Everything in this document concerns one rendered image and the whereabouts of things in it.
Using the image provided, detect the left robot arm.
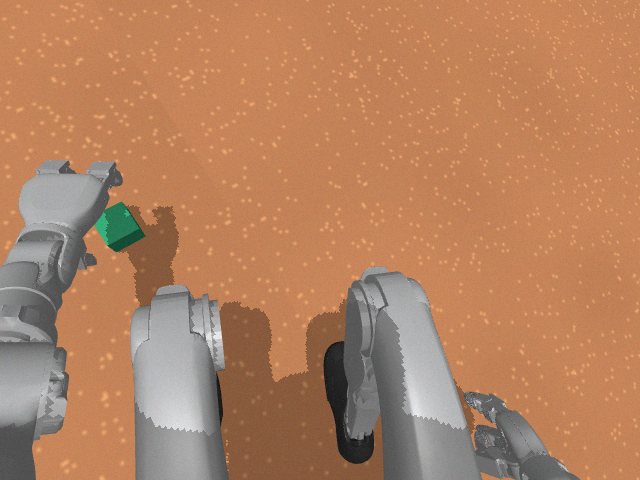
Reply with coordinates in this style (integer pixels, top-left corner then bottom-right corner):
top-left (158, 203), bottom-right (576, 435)
top-left (0, 223), bottom-right (84, 480)

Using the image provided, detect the left robot hand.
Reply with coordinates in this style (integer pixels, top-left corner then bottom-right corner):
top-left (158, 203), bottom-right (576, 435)
top-left (18, 160), bottom-right (123, 270)

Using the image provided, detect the right robot hand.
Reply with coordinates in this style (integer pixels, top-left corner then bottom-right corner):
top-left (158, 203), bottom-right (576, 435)
top-left (464, 392), bottom-right (550, 480)

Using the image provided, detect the cube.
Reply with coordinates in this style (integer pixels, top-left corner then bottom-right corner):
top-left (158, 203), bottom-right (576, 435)
top-left (94, 201), bottom-right (146, 253)

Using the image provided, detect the right robot arm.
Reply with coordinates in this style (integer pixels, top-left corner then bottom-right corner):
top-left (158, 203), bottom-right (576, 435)
top-left (519, 455), bottom-right (580, 480)

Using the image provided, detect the right robot foot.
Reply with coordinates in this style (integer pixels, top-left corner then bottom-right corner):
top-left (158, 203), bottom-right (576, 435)
top-left (324, 341), bottom-right (374, 464)

